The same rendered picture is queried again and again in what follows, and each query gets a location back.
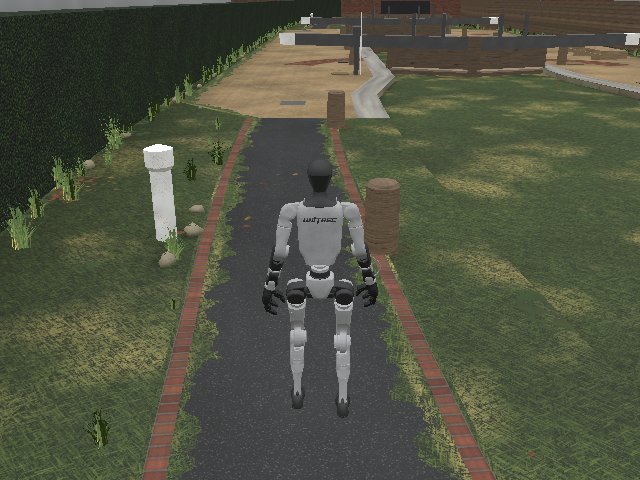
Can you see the right robot forearm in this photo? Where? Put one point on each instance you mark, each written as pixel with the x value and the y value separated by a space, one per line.
pixel 366 267

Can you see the left robot foot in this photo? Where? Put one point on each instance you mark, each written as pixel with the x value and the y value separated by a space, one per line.
pixel 297 401

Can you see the left robot hand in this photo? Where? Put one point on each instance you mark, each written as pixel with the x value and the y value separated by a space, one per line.
pixel 268 301

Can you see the left robot thigh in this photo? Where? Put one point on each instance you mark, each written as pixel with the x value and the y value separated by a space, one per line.
pixel 296 300

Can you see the left robot upper arm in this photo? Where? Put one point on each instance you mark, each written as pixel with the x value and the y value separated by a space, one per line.
pixel 287 213

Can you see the right robot upper arm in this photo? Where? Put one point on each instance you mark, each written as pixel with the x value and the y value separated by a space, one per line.
pixel 351 212

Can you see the right robot hand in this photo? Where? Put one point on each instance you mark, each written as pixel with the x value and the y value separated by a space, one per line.
pixel 372 291

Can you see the left robot forearm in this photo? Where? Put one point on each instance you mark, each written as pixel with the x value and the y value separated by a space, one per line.
pixel 274 270

